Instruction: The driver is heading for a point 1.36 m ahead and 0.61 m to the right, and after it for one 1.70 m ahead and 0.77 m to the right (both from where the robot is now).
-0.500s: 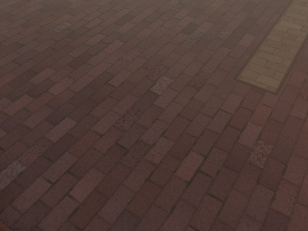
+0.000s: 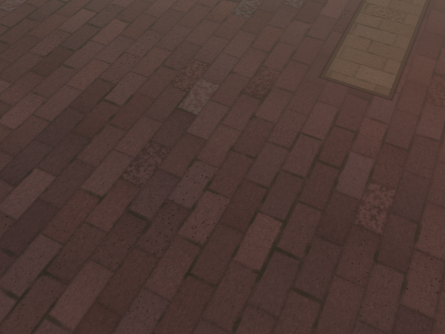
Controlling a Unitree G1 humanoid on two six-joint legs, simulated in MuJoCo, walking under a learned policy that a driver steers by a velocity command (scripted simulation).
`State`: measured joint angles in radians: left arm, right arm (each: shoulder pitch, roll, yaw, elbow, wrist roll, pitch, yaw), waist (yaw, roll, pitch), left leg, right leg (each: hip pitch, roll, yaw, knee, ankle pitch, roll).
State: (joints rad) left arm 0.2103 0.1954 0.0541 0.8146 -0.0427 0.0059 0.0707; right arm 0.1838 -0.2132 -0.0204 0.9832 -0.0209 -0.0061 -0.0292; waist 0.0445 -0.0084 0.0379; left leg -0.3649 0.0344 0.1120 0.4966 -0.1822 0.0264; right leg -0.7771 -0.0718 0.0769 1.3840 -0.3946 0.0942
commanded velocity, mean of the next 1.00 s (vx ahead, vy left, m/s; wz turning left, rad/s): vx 0.02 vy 0.00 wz -0.51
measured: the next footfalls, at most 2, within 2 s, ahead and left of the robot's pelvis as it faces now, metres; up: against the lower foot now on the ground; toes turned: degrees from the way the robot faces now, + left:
right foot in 0.20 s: +0.14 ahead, -0.18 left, +0.00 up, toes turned -9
left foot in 0.86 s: +0.25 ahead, +0.00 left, +0.00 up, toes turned -37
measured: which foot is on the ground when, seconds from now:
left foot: down 0.00-0.20, up 0.22-0.84, down 0.86-1.00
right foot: up 0.00-0.18, down 0.20-0.86, up 0.88-1.00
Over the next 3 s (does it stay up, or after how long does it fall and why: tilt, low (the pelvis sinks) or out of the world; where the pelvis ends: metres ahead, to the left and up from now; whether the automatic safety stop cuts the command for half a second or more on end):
stays up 0.93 -0.50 0.00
